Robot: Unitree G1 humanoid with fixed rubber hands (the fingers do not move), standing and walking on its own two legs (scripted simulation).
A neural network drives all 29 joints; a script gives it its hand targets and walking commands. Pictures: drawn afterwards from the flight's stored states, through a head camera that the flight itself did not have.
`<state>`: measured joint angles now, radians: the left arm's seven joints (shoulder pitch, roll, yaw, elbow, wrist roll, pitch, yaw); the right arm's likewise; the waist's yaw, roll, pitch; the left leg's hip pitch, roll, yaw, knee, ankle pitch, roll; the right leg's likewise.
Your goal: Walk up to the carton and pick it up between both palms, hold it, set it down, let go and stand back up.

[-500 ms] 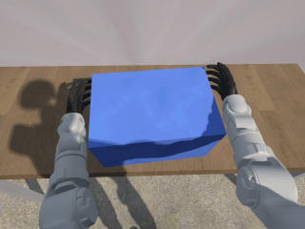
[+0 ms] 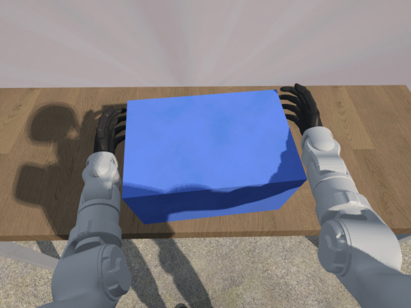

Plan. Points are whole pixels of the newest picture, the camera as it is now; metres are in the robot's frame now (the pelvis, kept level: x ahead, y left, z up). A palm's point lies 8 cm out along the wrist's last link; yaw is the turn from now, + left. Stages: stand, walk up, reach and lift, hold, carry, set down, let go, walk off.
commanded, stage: set down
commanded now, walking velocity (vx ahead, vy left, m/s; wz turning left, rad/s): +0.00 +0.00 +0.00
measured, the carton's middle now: (208, 158) +0.40 +0.03 +0.00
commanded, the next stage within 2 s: none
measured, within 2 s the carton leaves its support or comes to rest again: rests again in 0.56 s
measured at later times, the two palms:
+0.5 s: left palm (105, 148) +0.39 +0.24 +0.05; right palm (308, 123) +0.44 -0.16 +0.09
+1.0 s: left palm (106, 149) +0.39 +0.24 +0.05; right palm (307, 123) +0.44 -0.16 +0.09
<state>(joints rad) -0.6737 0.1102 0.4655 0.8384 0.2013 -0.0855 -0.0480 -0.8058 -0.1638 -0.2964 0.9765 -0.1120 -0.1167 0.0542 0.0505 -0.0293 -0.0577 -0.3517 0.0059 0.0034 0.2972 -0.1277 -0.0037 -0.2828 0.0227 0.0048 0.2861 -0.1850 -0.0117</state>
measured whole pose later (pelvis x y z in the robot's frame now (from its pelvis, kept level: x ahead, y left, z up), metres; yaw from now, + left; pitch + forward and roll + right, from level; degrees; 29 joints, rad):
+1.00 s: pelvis +0.00 +0.00 +0.00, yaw +0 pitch +11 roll +0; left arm -0.70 0.11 0.54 0.91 0.21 -0.14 -0.09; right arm -0.81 -0.15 -0.35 0.98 -0.18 -0.13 0.06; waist 0.05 -0.04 -0.06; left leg -0.35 0.01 0.00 0.29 -0.13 0.00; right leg -0.28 0.02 0.00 0.29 -0.19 -0.01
